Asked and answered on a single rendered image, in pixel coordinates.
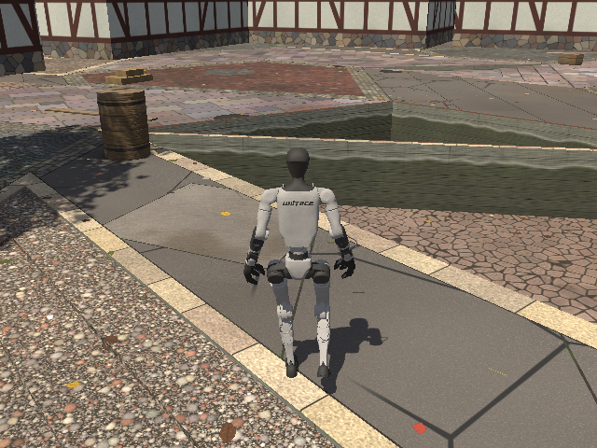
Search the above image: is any left robot foot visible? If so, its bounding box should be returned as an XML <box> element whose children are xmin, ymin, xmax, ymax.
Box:
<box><xmin>285</xmin><ymin>354</ymin><xmax>299</xmax><ymax>378</ymax></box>

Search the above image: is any left robot hand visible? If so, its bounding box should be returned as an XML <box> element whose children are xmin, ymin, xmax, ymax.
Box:
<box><xmin>243</xmin><ymin>263</ymin><xmax>265</xmax><ymax>285</ymax></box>

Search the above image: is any robot right thigh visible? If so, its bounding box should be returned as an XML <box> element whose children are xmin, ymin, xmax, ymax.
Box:
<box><xmin>312</xmin><ymin>259</ymin><xmax>330</xmax><ymax>319</ymax></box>

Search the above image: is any right robot forearm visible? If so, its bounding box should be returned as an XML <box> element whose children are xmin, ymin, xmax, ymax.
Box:
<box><xmin>335</xmin><ymin>224</ymin><xmax>354</xmax><ymax>261</ymax></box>

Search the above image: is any robot right upper arm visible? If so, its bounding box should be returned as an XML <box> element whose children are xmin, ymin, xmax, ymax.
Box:
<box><xmin>317</xmin><ymin>188</ymin><xmax>344</xmax><ymax>239</ymax></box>

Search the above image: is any right robot hand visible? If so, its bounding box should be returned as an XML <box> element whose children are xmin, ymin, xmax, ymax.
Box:
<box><xmin>334</xmin><ymin>258</ymin><xmax>355</xmax><ymax>279</ymax></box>

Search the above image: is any robot left upper arm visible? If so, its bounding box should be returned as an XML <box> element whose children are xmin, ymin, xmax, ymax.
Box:
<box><xmin>254</xmin><ymin>188</ymin><xmax>279</xmax><ymax>241</ymax></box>

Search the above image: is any left robot forearm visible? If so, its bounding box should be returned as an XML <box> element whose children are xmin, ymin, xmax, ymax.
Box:
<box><xmin>245</xmin><ymin>226</ymin><xmax>264</xmax><ymax>266</ymax></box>

